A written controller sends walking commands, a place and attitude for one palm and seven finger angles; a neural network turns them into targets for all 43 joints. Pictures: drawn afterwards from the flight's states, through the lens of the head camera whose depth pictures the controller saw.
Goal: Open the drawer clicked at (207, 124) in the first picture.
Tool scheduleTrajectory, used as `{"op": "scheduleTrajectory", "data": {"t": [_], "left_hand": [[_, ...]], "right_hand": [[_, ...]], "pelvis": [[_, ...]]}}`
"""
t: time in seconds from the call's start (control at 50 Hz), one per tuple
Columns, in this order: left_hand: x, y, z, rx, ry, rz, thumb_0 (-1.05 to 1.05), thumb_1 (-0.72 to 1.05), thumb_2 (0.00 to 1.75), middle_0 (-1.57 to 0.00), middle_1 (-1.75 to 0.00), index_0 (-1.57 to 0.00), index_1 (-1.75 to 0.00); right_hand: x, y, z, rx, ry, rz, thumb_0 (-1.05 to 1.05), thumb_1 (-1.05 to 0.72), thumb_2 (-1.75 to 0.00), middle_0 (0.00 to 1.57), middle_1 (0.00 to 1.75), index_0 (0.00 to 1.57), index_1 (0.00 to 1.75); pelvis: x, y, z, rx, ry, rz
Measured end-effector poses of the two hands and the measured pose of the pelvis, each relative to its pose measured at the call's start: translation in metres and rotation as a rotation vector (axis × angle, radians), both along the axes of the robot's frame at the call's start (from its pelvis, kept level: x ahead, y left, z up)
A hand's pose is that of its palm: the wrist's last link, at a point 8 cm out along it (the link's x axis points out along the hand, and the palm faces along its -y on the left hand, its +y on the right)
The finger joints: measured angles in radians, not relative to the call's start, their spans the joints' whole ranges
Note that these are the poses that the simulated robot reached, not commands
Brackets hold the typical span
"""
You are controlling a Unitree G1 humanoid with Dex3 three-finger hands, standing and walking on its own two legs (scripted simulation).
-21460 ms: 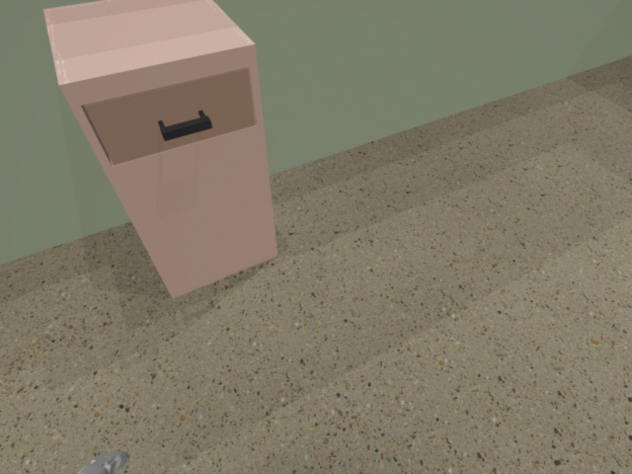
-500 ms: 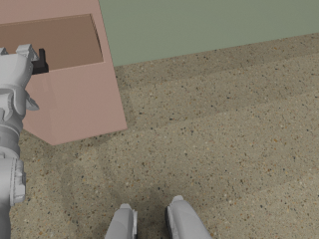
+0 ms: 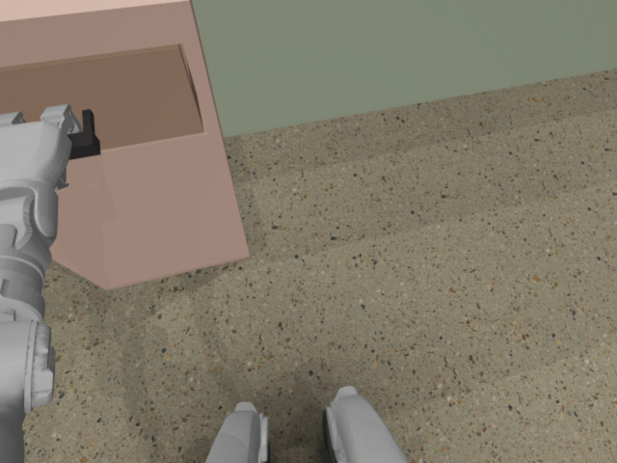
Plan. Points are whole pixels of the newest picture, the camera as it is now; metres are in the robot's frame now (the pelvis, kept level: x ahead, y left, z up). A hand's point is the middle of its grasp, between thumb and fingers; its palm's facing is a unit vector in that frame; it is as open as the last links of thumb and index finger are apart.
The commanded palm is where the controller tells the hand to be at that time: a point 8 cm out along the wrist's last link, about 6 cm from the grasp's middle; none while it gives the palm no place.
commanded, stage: pull the drawer open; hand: left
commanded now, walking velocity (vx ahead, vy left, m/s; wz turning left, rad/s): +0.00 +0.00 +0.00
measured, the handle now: (47, 137) +0.53 +0.31 +0.02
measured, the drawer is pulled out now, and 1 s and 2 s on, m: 0.00 0.08 0.21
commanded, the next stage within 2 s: none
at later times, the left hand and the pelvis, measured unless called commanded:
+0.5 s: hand (55, 198) +0.45 +0.30 -0.01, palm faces -0.06 -0.04 -1.00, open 5.4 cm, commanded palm +0.42 +0.29 +0.05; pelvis +0.02 +0.00 +0.02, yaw -1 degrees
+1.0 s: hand (56, 236) +0.40 +0.29 -0.01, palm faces -0.03 -0.04 -1.00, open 5.4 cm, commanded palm +0.37 +0.30 +0.05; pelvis +0.02 +0.01 +0.03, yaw -1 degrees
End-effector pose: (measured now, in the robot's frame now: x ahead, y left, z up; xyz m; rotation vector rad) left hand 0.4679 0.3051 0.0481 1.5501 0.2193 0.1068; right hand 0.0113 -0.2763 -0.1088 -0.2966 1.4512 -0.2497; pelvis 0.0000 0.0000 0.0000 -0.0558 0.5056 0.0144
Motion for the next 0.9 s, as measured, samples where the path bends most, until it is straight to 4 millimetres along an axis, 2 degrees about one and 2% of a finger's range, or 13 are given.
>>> {"op": "scheduleTrajectory", "data": {"t": [0.22, 0.38, 0.74, 0.9], "left_hand": [[-0.003, -0.001, -0.001, 0.006, -0.012, 0.007, 0.0, 0.75, 0.85, -0.37, -1.35, -0.39, -1.35], [-0.018, -0.004, 0.0, -0.009, -0.002, 0.005, 0.01, 0.76, 0.82, -0.36, -1.35, -0.39, -1.35], [-0.058, -0.011, -0.001, -0.018, -0.038, -0.011, 0.01, 0.76, 0.84, -0.35, -1.35, -0.41, -1.35], [-0.072, -0.014, -0.001, -0.016, -0.037, -0.008, 0.01, 0.76, 0.84, -0.35, -1.35, -0.4, -1.35]], "right_hand": [[0.001, 0.001, -0.001, 0.013, 0.002, -0.01, 0.01, -0.9, -0.9, 0.2, 0.3, 0.2, 0.3], [0.01, 0.007, 0.005, 0.036, -0.011, -0.019, 0.01, -0.9, -0.9, 0.2, 0.3, 0.2, 0.3], [0.075, 0.011, 0.011, 0.054, -0.145, 0.034, 0.01, -0.9, -0.9, 0.2, 0.3, 0.2, 0.3], [0.091, 0.013, 0.015, 0.056, -0.198, 0.039, 0.01, -0.9, -0.9, 0.2, 0.3, 0.2, 0.3]], "pelvis": [[0.002, 0.001, 0.001, 0.0, -0.004, -0.004], [0.011, 0.003, 0.011, 0.004, -0.028, -0.013], [0.022, 0.005, 0.021, 0.013, -0.076, -0.015], [0.023, 0.005, 0.024, 0.015, -0.093, -0.016]]}}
